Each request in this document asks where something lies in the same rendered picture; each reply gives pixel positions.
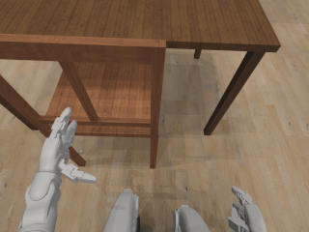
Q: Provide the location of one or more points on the robot left shin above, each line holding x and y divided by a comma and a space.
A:
134, 222

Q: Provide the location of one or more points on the robot right hand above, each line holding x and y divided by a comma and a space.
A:
251, 218

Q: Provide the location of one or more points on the robot left hand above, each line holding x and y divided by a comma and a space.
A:
57, 146

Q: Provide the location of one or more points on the table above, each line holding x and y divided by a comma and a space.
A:
229, 25

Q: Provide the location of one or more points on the chair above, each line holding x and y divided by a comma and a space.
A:
113, 86

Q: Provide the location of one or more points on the robot left thigh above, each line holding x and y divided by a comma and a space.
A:
122, 214

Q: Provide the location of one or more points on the left robot forearm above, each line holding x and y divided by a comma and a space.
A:
41, 199

